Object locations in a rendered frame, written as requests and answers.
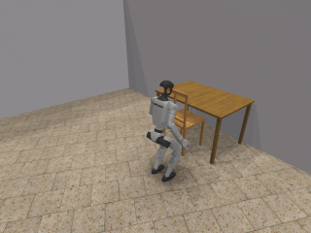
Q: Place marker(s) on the right robot upper arm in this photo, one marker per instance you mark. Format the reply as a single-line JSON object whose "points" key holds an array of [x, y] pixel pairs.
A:
{"points": [[172, 113]]}

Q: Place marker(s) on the right robot forearm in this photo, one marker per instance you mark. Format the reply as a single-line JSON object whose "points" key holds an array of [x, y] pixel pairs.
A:
{"points": [[176, 134]]}

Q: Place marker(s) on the left robot upper arm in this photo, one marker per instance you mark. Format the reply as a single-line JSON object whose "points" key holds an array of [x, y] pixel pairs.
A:
{"points": [[152, 105]]}

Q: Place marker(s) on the table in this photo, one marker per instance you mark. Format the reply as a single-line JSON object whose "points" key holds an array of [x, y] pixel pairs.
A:
{"points": [[213, 102]]}

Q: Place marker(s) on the right robot shin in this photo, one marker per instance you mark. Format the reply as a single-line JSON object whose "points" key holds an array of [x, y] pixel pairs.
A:
{"points": [[172, 163]]}

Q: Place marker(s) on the chair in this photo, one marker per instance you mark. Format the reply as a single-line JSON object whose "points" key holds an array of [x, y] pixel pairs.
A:
{"points": [[186, 119]]}

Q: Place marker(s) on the right robot hand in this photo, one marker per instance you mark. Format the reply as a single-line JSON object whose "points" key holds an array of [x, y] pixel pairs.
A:
{"points": [[184, 144]]}

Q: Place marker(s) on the robot right foot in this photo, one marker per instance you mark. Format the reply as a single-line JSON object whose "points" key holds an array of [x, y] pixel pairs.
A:
{"points": [[165, 179]]}

